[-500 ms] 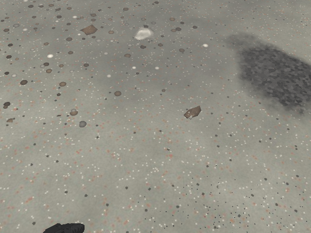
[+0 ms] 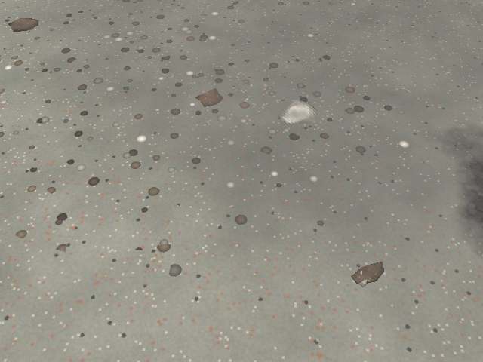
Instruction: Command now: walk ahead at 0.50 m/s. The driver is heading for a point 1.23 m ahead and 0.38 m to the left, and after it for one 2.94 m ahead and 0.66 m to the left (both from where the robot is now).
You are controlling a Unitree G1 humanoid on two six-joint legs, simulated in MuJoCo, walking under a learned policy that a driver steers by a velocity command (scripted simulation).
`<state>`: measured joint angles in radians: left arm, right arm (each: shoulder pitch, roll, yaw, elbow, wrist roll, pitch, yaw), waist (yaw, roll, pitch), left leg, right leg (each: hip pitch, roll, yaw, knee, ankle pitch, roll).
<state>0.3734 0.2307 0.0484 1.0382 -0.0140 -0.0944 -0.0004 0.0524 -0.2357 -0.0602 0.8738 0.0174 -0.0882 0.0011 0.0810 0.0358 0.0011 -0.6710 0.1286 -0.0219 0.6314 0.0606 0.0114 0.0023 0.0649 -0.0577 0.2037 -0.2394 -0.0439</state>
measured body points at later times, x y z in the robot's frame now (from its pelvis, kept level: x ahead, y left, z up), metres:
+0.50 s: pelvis +0.28 +0.06 +0.00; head +0.30 +0.07 +0.45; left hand +0.45 +0.31 -0.11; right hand +0.27 -0.20 -0.13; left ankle +0.22 +0.14 -0.74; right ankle +0.47 -0.12 -0.68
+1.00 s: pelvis +0.52 -0.01 +0.00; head +0.56 -0.01 +0.45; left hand +0.57 +0.27 -0.13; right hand +0.66 -0.26 -0.13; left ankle +0.60 +0.16 -0.68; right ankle +0.54 -0.09 -0.74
